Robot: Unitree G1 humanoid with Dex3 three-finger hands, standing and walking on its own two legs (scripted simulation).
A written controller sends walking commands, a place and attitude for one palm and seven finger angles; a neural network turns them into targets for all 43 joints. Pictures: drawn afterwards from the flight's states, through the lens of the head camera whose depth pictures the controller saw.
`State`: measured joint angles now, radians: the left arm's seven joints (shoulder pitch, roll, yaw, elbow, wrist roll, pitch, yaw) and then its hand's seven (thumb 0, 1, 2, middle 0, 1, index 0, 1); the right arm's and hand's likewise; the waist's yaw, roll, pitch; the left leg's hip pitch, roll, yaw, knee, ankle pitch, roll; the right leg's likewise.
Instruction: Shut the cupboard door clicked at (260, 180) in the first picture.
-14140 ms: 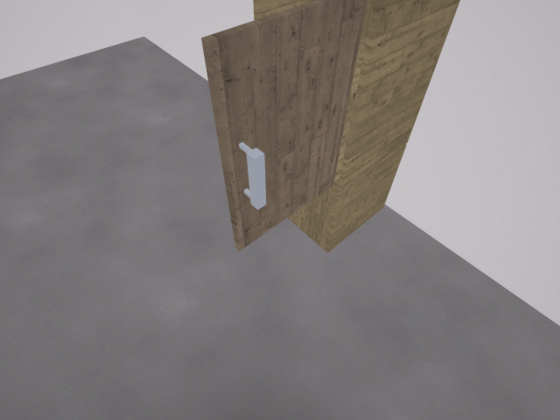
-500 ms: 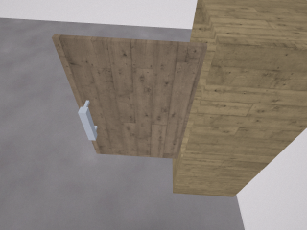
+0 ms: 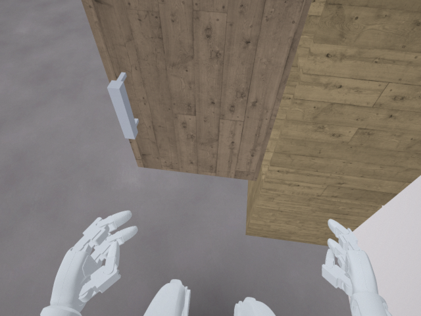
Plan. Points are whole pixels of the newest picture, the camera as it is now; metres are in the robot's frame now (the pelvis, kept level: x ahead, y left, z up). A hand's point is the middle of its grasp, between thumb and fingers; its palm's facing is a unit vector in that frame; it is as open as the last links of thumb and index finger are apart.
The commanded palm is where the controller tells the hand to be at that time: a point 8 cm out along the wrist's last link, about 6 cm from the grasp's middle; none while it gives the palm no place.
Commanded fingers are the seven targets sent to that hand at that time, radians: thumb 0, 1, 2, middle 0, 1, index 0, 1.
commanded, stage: raise the hand and make a fist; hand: left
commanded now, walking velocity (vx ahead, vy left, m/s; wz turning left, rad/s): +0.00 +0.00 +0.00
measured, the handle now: (127, 106) +0.55 +0.26 +0.06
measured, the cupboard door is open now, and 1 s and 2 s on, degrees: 90 90 90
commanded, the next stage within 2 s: bring the fist close to the handle in 1.52 s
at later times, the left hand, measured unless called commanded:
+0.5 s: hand (103, 251) +0.21 +0.20 +0.05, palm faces -0.01 -1.00 -0.04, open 3.9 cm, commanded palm +0.19 +0.25 +0.05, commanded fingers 0.00 0.90 0.90 -1.02 -1.20 -1.02 -1.20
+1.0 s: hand (87, 248) +0.21 +0.22 +0.05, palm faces -0.03 -1.00 -0.03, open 3.1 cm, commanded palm +0.20 +0.28 +0.06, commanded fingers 0.00 0.90 0.90 -1.30 -1.50 -1.30 -1.50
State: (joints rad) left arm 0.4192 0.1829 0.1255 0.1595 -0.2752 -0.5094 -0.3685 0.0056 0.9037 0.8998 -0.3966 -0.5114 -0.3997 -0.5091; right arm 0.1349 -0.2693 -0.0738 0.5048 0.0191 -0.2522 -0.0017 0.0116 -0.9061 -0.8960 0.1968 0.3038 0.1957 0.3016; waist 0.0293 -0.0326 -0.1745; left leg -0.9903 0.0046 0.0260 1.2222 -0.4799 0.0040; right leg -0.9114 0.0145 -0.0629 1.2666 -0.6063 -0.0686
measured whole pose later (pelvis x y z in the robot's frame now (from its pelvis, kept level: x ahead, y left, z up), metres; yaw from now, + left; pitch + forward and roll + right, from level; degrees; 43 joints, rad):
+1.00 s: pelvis +0.00 +0.04 +0.00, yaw +0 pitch +16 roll -5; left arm 0.40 0.26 0.12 -0.05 -0.27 -0.38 -0.26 0.02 0.90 0.90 -1.26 -1.46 -1.26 -1.46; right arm 0.22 -0.22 0.04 0.46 0.01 -0.17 -0.04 0.01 -0.90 -0.90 0.20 0.30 0.20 0.30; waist 0.02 0.04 -0.17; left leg -1.04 0.01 -0.02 1.24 -0.48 0.05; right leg -0.90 0.02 -0.10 1.19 -0.56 -0.02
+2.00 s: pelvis +0.00 +0.02 +0.00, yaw -1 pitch +17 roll -3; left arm 0.05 0.29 0.18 0.24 -0.29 -0.34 -0.29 0.02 0.90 0.90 -1.30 -1.50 -1.30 -1.50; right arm 0.25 -0.25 0.03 0.54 0.03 -0.15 -0.06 0.01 -0.90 -0.90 0.20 0.30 0.20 0.30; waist -0.01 0.04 -0.17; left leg -1.04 0.02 -0.01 1.23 -0.48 0.03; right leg -0.92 0.04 -0.09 1.20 -0.57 -0.04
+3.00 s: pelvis +0.01 +0.02 +0.01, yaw -2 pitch +21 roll -3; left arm -0.57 0.40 0.35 0.92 -0.18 -0.47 -0.29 0.02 0.90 0.90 -1.30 -1.50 -1.30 -1.50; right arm 0.35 -0.26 0.00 0.65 0.02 0.00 -0.02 0.01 -0.91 -0.90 0.20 0.30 0.20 0.30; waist -0.09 0.03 -0.15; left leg -1.10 0.03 0.02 1.20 -0.47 0.04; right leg -1.01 0.05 -0.06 1.18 -0.54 -0.03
